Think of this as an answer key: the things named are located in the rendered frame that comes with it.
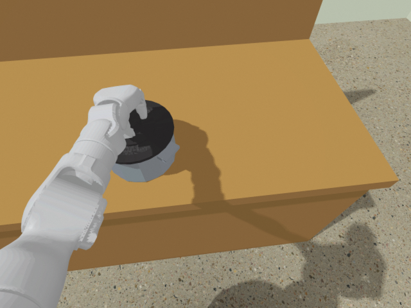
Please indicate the robot left forearm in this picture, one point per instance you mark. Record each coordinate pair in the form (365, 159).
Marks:
(93, 155)

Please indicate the robot left upper arm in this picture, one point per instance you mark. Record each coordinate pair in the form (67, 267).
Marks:
(33, 268)

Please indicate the knob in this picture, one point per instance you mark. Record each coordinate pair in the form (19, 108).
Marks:
(135, 121)

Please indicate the table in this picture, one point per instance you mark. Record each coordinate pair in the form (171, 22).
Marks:
(271, 150)

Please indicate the lid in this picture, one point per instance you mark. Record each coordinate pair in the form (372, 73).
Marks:
(153, 136)

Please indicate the pot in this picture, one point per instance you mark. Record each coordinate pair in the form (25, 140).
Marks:
(149, 169)

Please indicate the robot left hand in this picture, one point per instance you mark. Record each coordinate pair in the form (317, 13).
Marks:
(131, 95)

